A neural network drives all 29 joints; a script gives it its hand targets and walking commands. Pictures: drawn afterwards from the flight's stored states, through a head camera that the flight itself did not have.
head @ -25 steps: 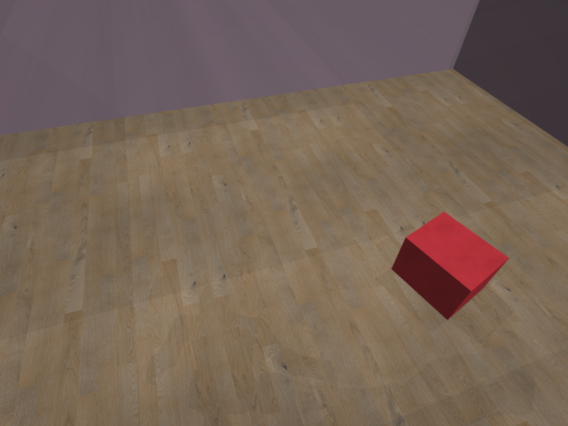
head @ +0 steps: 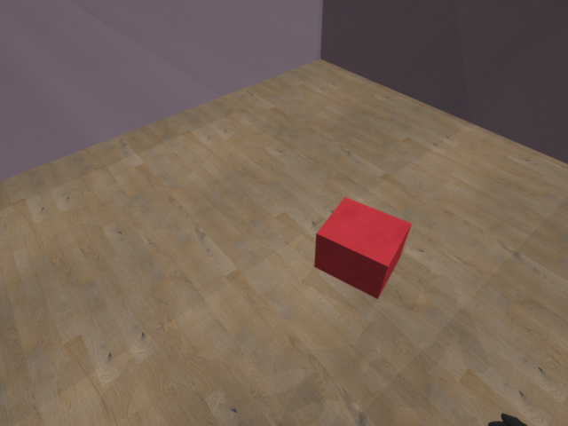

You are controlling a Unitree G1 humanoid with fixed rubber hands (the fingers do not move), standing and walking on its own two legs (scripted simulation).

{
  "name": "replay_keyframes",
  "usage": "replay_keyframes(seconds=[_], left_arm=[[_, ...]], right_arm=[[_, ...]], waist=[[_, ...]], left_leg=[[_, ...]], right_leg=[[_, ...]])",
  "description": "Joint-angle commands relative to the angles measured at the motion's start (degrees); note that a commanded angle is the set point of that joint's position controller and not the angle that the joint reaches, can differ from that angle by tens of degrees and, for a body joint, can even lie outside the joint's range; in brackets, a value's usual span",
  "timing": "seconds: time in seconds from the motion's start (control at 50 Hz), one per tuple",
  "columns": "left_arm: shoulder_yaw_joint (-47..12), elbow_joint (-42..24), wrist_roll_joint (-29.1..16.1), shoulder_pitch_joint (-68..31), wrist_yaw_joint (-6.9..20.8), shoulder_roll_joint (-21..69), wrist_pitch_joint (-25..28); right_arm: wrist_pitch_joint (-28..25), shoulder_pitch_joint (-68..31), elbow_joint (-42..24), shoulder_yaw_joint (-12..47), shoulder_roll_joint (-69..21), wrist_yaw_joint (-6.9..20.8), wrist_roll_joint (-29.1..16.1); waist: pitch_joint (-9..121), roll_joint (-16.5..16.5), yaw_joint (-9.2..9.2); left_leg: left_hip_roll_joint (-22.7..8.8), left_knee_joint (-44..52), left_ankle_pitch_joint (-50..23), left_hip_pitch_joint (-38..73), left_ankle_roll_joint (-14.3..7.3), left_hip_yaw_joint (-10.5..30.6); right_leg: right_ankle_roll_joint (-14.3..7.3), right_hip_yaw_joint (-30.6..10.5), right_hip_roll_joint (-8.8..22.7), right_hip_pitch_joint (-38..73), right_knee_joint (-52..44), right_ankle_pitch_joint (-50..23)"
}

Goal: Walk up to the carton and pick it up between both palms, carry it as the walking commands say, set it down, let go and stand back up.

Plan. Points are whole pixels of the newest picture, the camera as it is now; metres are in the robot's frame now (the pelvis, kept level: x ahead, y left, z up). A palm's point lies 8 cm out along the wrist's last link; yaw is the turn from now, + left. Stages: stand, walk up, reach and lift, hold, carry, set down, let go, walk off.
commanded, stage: walk up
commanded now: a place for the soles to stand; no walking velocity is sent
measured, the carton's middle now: (360, 246) +0.95 -0.23 -0.64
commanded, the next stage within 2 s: none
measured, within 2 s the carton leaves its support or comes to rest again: neither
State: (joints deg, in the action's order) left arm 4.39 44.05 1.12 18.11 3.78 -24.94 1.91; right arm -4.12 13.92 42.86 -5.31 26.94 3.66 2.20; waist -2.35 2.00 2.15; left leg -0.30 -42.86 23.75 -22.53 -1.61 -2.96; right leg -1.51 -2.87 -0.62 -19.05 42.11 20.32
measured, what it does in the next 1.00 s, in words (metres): walks ahead, turning right: left foot, then right foot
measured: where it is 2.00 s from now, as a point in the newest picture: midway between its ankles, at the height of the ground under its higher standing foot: (294, 385)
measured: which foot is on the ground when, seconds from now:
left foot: up 0.00-0.00, down 0.02-0.28, up 0.30-0.58, down 0.60-0.80, up 0.82-1.00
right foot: down 0.00-0.02, up 0.04-0.24, down 0.26-0.62, up 0.64-0.78, down 0.80-1.00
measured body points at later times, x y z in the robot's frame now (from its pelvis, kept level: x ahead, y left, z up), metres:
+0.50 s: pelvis +0.15 -0.03 -0.01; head +0.17 -0.07 +0.44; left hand +0.32 +0.28 -0.07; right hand +0.19 -0.38 -0.11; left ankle +0.28 +0.10 -0.68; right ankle +0.12 -0.14 -0.72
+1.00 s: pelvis +0.30 +0.00 -0.02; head +0.32 -0.05 +0.42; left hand +0.47 +0.33 -0.07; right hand +0.33 -0.38 -0.11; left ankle +0.45 +0.10 -0.68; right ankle +0.22 -0.13 -0.72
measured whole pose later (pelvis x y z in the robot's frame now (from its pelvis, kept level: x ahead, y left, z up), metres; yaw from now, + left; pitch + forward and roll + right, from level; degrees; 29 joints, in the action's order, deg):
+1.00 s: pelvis +0.30 +0.00 -0.02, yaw -23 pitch +0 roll +0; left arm 4.0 43.2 0.6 25.6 -4.5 -28.1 8.1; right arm 0.2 9.1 38.3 -6.5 29.0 4.2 1.7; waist -4.8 5.2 1.7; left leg -5.0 -63.2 22.2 -39.3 -0.7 0.5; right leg 1.4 -3.9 0.9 -21.0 50.9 29.5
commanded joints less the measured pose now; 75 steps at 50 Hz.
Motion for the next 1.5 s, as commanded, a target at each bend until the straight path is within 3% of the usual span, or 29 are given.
replay_keyframes(seconds=[0.0, 0.02, 0.04, 0.08, 0.18, 0.22, 0.24, 0.26, 0.28, 0.3, 0.38, 0.54, 0.58, 0.6, 0.62, 0.64, 0.76, 0.78, 0.8, 0.82, 0.96, 1.06, 1.08, 1.1, 1.12, 1.28, 1.32, 1.38, 1.48], left_arm=[[2.32, -5.63, 0.25, -5.54, -0.84, -10.78, 0.26], [1.33, -8.46, -0.83, -6.71, -1.49, -6.27, 0.87], [1.88, -9.22, -0.03, -9.49, -2.24, -10.51, 0.9], [3.29, -4.58, -0.26, -1.62, -1.52, -14.44, 2.0], [2.64, -4.04, -1.05, -3.68, 0.5, -11.09, 3.16], [2.32, -2.08, -0.36, 1.68, -0.02, -9.43, 3.81], [3.61, -1.2, -0.31, 7.22, -0.66, -11.89, 4.12], [5.32, -1.21, -0.16, 14.51, -1.83, -18.0, 4.42], [6.1, -2.36, -0.45, 15.45, -2.27, -20.98, 4.74], [5.53, -4.2, -1.24, 13.32, -2.98, -20.31, 4.83], [3.76, -7.21, -1.48, 5.51, -4.86, -17.12, 5.04], [3.43, -8.48, -0.66, 5.13, -5.74, -18.34, 5.58], [2.07, -8.84, -0.51, 2.1, -5.73, -15.95, 5.3], [1.16, -7.98, -1.16, 3.62, -6.0, -12.22, 5.25], [0.44, -9.12, -2.11, 4.79, -6.67, -9.68, 5.35], [1.3, -8.28, -0.92, 2.38, -7.3, -15.66, 5.0], [2.22, 0.83, -1.43, 16.22, -5.73, -13.52, 6.54], [4.07, 3.07, -0.73, 23.61, -6.54, -15.85, 6.77], [5.9, 2.14, 0.07, 23.95, -7.47, -22.9, 7.13], [5.97, 0.23, -0.46, 17.6, -8.26, -24.03, 6.99], [4.36, -2.59, -0.67, 12.75, -9.04, -20.75, 6.9], [2.54, -5.59, -0.57, 5.48, -9.15, -19.64, 5.45], [1.07, -5.51, -1.38, 7.68, -9.11, -14.52, 5.4], [0.67, -7.06, -2.36, 6.15, -9.65, -12.77, 5.53], [1.18, -5.58, -1.7, 4.82, -10.35, -17.02, 4.73], [1.81, 2.14, 0.29, 10.5, -6.77, -12.8, 4.04], [3.22, 0.32, 0.99, 4.67, -7.02, -19.11, 4.54], [1.45, -0.26, 0.08, -4.67, -7.18, -16.9, 4.0], [-0.31, 4.9, -0.93, -2.72, -6.49, -10.88, 1.78]], right_arm=[[-1.64, 12.41, -2.28, -4.71, 11.43, -1.0, 0.61], [-2.26, 15.53, -3.5, -6.04, 17.54, -2.13, 1.57], [-2.56, 7.1, -5.5, -5.72, 18.74, -2.19, 1.51], [-3.12, -0.19, -7.45, -5.56, 15.75, -2.04, 0.05], [-2.42, 3.95, -5.93, -4.59, 13.98, -0.62, 0.41], [-1.12, 5.53, -6.45, -3.84, 12.18, -0.49, 0.42], [-0.42, 6.0, -7.43, -2.84, 9.6, -0.45, 0.39], [-0.42, 1.49, -10.53, -2.13, 6.66, 0.03, -0.67], [-0.23, 0.64, -12.35, -1.58, 7.37, -0.81, -0.91], [-0.11, -0.61, -12.03, -1.83, 10.08, -1.53, -0.62], [-0.1, 4.68, -7.72, -2.19, 10.27, -1.18, -0.68], [1.23, -2.41, -11.01, -3.59, 9.26, 1.13, 0.37], [0.77, 5.72, -9.26, -4.76, 10.66, 1.11, 0.16], [0.68, 12.25, -8.18, -6.35, 14.23, 0.83, 1.04], [0.58, 13.01, -9.83, -7.75, 20.62, 0.19, 1.63], [0.8, 7.38, -11.5, -7.27, 18.0, 0.42, -0.1], [1.99, -3.0, -11.57, -4.6, 13.34, 0.17, 0.55], [2.96, -4.35, -11.81, -3.76, 10.14, 0.49, 0.66], [3.26, -10.39, -14.85, -2.62, 4.88, 0.65, -0.06], [3.86, -13.46, -15.2, -2.78, 9.13, -0.14, 0.31], [3.26, -8.4, -10.62, -3.19, 8.94, 0.75, -0.77], [3.68, 5.65, -8.83, -5.79, 13.27, 0.87, -0.05], [3.28, 11.15, -8.87, -6.59, 16.05, 0.36, 0.88], [3.18, 8.03, -10.06, -7.13, 19.28, 0.15, 0.54], [3.64, 4.85, -11.76, -6.33, 16.92, 0.26, -1.35], [3.56, -4.42, -7.12, -1.83, 11.48, -1.44, -0.96], [3.67, -6.35, -6.85, -0.39, 6.89, -1.89, -2.55], [2.56, -0.99, -1.3, -0.92, 8.7, -2.62, -2.97], [1.75, -5.82, 1.26, -0.17, 12.41, -2.97, -1.52]], waist=[[-0.39, 0.54, -9.53], [-0.47, 11.68, -10.9], [-7.09, 1.21, -7.45], [-6.11, 0.58, -1.64], [-2.24, 11.32, -4.33], [0.68, 3.72, -1.44], [3.5, -1.05, 1.18], [5.59, -13.66, 5.81], [7.79, -14.81, 4.92], [6.55, -5.67, 4.21], [2.56, -7.68, -1.66], [-0.38, -9.45, -0.98], [1.64, -6.98, -6.17], [4.31, 2.81, -9.92], [7.95, 16.4, -9.58], [6.63, 4.32, -9.03], [3.44, 6.88, 0.99], [5.88, 0.52, 5.41], [2.35, -19.4, 8.19], [-1.47, -8.61, 5.48], [-0.3, -10.16, 0.65], [8.33, -6.54, -8.11], [9.18, 2.84, -10.45], [6.66, 15.44, -8.69], [8.77, 7.71, -8.59], [5.2, 3.73, 0.6], [2.71, -11.09, 1.19], [1.51, -5.97, -3.51], [-0.39, 4.74, -0.58]], left_leg=[[-2.22, 12.57, 6.58, 24.66, -2.46, 7.26], [-19.8, 30.9, 31.7, 23.43, -7.47, 38.31], [-29.66, 37.86, 38.51, 12.46, -11.63, 47.8], [-23.65, 35.02, 25.09, 7.65, -12.98, 32.2], [-15.42, 22.17, -7.4, 4.44, -10.02, 4.67], [-13.47, 11.79, -8.28, 0.59, -7.35, -0.43], [-10.88, 1.97, -4.94, -6.62, -5.5, -2.45], [-3.01, -19.36, -4.78, -20.59, -0.75, -7.23], [-1.63, -27.59, 7.67, -28.36, -0.81, 3.96], [-5.02, -29.7, 5.55, -29.81, -1.07, 8.95], [-6.95, -21.28, -0.42, -20.34, 1.22, 4.8], [-2.76, -6.15, -4.29, -9.22, -0.36, 1.61], [0.01, 1.41, -4.09, 8.38, -3.07, 0.73], [-4.11, 7.91, 4.27, 19.12, -6.01, 9.39], [-20.9, 24.79, 23.89, 21.43, -13.16, 42.01], [-25.35, 25.42, 30.25, 15.05, -17.9, 43.01], [-15.17, 10.52, 7.78, -11.37, -11.62, 12.51], [-11.39, -3.14, 17.11, -24.59, -7.96, 7.9], [-1.14, -22.84, 11.28, -36.18, -1.98, 0.04], [-4.13, -25.14, 6.0, -41.03, -2.11, 9.16], [-5.75, -19.08, -3.44, -22.63, 1.24, 3.11], [-0.38, -2.11, -3.73, 11.63, -3.32, -0.32], [-4.25, 4.55, -3.59, 19.12, -6.29, 8.19], [-19.62, 20.12, 1.99, 17.46, -12.8, 35.08], [-22.8, 22.0, 6.97, 12.89, -16.22, 37.93], [-15.35, 10.18, 7.68, -12.55, -9.07, 12.76], [-4.07, -8.58, 7.07, -16.24, -1.38, 3.3], [-5.69, -1.19, -5.8, -0.3, -1.11, 4.9], [-18.66, 18.89, -0.13, 0.56, -9.11, 21.32]], right_leg=[[-4.85, -11.56, 3.18, -26.57, -2.57, 21.99], [-1.24, -5.62, -4.74, -31.08, 18.68, 15.51], [0.13, -9.43, 0.37, -32.35, 26.92, 6.98], [0.98, -5.79, 5.64, -22.68, 23.27, -0.93], [0.33, 4.62, 3.59, -4.66, 1.95, 3.47], [-0.8, 9.94, -0.99, 7.78, -7.76, -5.6], [-1.62, 8.25, -2.83, 17.69, -7.04, -3.46], [-8.43, -21.17, 12.12, 25.73, -18.16, 7.99], [-15.91, -41.15, 23.03, 27.75, -21.28, 3.43], [-16.34, -37.16, 23.35, 27.95, -17.32, -5.96], [-14.4, -18.06, 15.58, 9.25, -11.59, -30.72], [-12.81, -17.64, 14.28, -3.29, -10.19, -12.13], [-8.77, -10.99, 9.68, -14.14, -2.0, -9.35], [-5.7, -6.99, 5.04, -21.03, 12.5, -8.65], [-1.74, 1.25, -3.15, -31.0, 31.7, 6.12], [-1.88, -2.51, 0.94, -29.53, 37.0, 10.93], [-2.94, 3.13, 0.93, 2.77, 1.76, 6.13], [-3.08, -1.36, 1.19, 17.56, -2.55, 6.31], [-5.53, -35.91, 17.98, 16.29, -21.61, 25.59], [-9.51, -47.12, 23.04, 16.99, -22.05, 12.95], [-12.24, -17.33, 12.79, 6.36, -5.13, -44.59], [-6.56, -7.83, 9.59, -9.85, 7.41, -29.72], [-4.27, -3.96, 4.8, -16.68, 21.26, -22.53], [-0.8, 1.97, -2.73, -28.08, 35.28, 4.66], [-1.42, -1.72, -0.61, -24.89, 40.35, 12.54], [-2.5, 1.07, 0.93, 8.83, 0.04, 2.05], [-8.37, -29.78, 16.39, 1.33, -16.11, 15.64], [-9.72, -16.4, 11.84, -7.08, -4.6, -7.43], [-1.91, 1.66, 1.28, -6.32, 6.66, 7.52]])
